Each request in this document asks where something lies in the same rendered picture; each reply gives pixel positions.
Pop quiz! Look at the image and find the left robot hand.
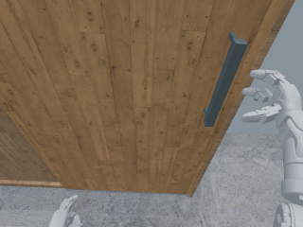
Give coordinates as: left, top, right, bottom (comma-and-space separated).
48, 195, 83, 227

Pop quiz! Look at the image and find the right robot upper arm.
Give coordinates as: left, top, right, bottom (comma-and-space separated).
273, 202, 303, 227

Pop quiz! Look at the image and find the wardrobe door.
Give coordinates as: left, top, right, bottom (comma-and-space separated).
0, 0, 285, 195
0, 105, 59, 183

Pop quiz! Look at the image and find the handle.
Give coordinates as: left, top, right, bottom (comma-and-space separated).
204, 31, 248, 127

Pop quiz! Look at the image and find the right robot hand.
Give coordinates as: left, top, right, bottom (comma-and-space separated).
241, 69, 302, 125

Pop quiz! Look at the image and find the robot right forearm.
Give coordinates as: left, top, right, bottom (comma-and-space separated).
276, 110, 303, 206

